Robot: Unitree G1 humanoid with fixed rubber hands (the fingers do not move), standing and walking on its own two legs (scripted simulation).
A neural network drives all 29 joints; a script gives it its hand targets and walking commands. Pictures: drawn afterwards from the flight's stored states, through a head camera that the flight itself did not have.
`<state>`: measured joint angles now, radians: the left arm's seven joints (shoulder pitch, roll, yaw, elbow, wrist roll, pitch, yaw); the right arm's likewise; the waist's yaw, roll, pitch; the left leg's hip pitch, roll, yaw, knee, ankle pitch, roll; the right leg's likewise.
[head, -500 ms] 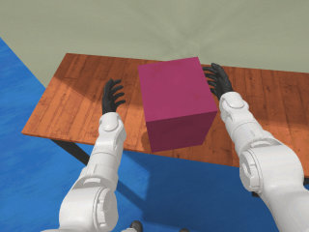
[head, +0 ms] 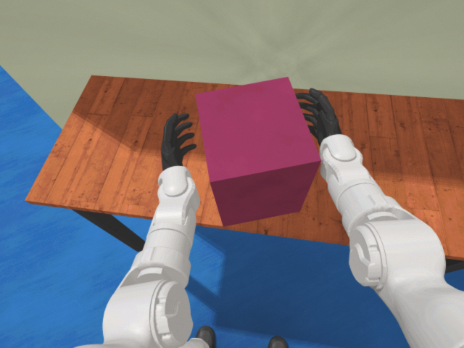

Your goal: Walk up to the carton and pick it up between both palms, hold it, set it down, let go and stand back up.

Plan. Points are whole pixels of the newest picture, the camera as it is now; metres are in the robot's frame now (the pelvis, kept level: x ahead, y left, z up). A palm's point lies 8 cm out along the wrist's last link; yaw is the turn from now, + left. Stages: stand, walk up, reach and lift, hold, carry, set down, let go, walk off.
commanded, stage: reach and lift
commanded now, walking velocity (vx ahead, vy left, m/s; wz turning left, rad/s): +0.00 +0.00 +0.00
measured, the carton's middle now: (252, 158) +0.45 +0.05 -0.03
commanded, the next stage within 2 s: none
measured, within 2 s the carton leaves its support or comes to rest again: neither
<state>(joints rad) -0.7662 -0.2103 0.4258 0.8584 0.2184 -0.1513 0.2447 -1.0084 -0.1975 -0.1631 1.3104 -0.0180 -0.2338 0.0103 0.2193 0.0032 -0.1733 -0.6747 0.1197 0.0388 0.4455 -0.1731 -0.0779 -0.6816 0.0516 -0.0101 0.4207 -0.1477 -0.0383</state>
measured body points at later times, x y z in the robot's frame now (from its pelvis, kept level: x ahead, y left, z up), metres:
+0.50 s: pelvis +0.01 -0.01 +0.01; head +0.12 +0.00 +0.44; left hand +0.39 +0.19 +0.03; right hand +0.49 -0.06 +0.04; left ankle -0.01 +0.16 -0.73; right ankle +0.01 -0.09 -0.73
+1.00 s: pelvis +0.01 -0.03 +0.00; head +0.13 -0.03 +0.44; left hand +0.39 +0.18 +0.03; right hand +0.48 -0.06 +0.03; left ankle -0.01 +0.15 -0.73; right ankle +0.01 -0.09 -0.73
